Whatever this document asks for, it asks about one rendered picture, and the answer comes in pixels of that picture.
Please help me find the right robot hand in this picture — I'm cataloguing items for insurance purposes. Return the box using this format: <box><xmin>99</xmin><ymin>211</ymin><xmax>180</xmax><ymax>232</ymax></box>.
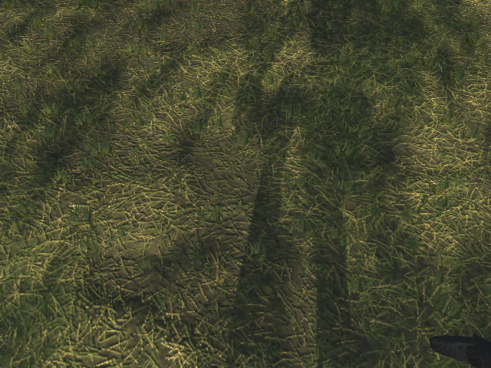
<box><xmin>430</xmin><ymin>334</ymin><xmax>491</xmax><ymax>368</ymax></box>

